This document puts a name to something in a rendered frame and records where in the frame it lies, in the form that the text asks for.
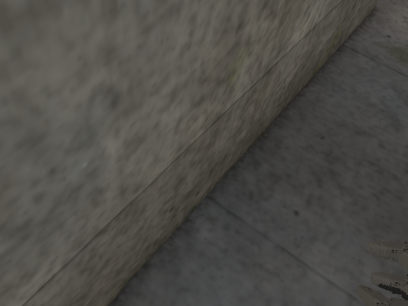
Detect right robot hand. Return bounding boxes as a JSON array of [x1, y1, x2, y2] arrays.
[[356, 240, 408, 306]]

